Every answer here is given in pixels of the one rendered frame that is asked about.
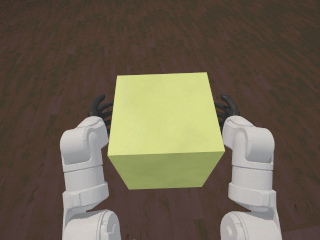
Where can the right robot forearm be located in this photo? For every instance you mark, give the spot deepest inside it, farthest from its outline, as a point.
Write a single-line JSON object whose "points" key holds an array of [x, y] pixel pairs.
{"points": [[253, 162]]}

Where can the left robot forearm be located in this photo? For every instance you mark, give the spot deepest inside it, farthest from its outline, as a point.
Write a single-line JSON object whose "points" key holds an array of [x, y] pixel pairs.
{"points": [[82, 163]]}

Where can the right robot hand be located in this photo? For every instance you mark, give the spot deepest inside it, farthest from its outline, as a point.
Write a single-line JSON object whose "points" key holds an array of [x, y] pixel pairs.
{"points": [[230, 110]]}

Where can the left robot upper arm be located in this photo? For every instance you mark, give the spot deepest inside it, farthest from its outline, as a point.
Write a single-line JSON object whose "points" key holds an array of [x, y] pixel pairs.
{"points": [[94, 225]]}

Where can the carton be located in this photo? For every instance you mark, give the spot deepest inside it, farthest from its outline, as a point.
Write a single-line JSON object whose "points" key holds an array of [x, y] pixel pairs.
{"points": [[164, 130]]}

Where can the left robot hand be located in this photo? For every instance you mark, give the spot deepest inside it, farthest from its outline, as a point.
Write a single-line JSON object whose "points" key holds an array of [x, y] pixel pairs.
{"points": [[96, 110]]}

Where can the right robot upper arm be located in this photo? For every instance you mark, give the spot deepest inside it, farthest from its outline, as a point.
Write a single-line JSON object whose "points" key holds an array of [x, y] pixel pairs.
{"points": [[238, 225]]}

